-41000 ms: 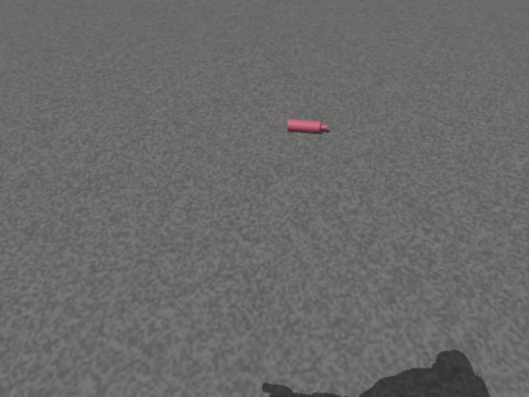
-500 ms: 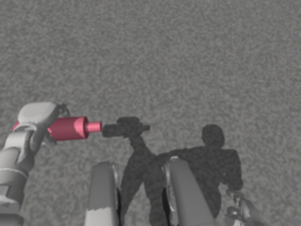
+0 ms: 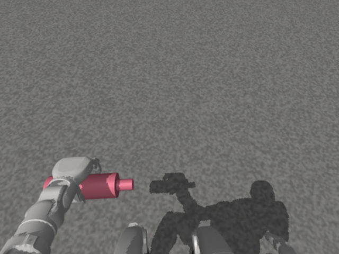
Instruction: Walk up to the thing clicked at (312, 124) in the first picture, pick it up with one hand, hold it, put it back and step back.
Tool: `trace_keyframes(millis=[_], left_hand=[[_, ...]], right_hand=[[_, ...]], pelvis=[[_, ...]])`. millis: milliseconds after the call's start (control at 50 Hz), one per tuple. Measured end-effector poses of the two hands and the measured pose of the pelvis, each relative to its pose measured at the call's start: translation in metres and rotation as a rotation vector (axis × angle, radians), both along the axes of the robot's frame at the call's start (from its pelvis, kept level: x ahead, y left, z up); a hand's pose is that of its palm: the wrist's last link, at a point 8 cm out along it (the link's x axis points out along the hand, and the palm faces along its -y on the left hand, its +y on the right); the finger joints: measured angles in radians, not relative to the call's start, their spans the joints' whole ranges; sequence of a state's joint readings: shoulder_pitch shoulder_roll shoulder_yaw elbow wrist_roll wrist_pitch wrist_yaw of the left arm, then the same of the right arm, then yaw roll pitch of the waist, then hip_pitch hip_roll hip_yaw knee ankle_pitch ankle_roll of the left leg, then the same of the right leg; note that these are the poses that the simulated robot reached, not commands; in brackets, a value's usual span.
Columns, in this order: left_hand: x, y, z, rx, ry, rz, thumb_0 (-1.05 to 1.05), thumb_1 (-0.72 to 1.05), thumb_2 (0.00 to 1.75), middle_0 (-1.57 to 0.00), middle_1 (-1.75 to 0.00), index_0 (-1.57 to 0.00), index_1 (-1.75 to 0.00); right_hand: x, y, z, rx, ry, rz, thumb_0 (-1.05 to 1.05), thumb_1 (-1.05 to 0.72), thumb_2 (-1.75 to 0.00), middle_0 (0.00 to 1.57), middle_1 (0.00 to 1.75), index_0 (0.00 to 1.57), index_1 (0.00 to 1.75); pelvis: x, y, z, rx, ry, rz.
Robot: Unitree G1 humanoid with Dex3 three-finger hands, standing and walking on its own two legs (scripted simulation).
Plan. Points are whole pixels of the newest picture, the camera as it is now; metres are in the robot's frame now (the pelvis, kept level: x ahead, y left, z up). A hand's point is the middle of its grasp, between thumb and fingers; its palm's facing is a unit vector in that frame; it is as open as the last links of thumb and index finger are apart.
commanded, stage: lift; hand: left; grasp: from above
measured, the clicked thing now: (91, 186) +0.32 +0.21 -0.12
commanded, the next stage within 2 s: hold in 0.30 s
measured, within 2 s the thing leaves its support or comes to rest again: neither
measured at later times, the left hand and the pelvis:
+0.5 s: hand (76, 165) +0.34 +0.22 -0.01, palm faces -0.49 -0.05 -0.87, open 9.6 cm; pelvis +0.04 +0.00 +0.06, yaw +0 degrees
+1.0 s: hand (74, 158) +0.34 +0.22 +0.02, palm faces -0.49 -0.03 -0.87, open 9.5 cm; pelvis +0.05 +0.00 +0.08, yaw -1 degrees
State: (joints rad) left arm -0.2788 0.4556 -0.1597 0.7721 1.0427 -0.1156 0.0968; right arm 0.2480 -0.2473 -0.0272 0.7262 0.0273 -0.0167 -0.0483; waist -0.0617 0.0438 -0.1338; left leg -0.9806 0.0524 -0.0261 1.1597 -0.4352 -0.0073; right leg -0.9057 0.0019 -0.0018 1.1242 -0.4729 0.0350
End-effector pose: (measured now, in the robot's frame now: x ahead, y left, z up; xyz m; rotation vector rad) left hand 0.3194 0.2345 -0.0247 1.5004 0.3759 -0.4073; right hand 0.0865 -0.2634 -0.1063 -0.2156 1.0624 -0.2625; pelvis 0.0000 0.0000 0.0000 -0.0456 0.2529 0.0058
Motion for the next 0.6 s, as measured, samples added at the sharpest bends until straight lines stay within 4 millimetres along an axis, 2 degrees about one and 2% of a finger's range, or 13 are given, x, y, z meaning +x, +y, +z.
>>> trace_keyframes(millis=[260, 420, 600], left_hand=[[0.026, -0.005, 0.053, 0.026, -0.052, 0.076, 0.00, 0.07, 0.42, -0.71, -0.56, -0.73, -0.53], [0.026, -0.008, 0.065, 0.002, 0.016, 0.060, 0.00, 0.07, 0.41, -0.72, -0.55, -0.73, -0.52], [0.026, -0.011, 0.078, 0.012, -0.017, 0.021, 0.00, 0.09, 0.38, -0.72, -0.53, -0.74, -0.50]], right_hand=[[0.016, 0.002, 0.035, 0.036, -0.009, -0.010, 0.01, -0.91, -0.89, 0.21, 0.30, 0.20, 0.30], [0.029, 0.000, 0.052, 0.030, -0.029, -0.020, 0.01, -0.91, -0.89, 0.21, 0.30, 0.20, 0.30], [0.050, 0.001, 0.062, 0.028, -0.047, -0.004, 0.01, -0.90, -0.89, 0.21, 0.30, 0.20, 0.30]], pelvis=[[0.020, -0.001, 0.040, 0.020, -0.070, -0.008], [0.032, 0.000, 0.055, 0.026, -0.098, -0.011], [0.041, 0.000, 0.064, 0.032, -0.121, -0.011]])
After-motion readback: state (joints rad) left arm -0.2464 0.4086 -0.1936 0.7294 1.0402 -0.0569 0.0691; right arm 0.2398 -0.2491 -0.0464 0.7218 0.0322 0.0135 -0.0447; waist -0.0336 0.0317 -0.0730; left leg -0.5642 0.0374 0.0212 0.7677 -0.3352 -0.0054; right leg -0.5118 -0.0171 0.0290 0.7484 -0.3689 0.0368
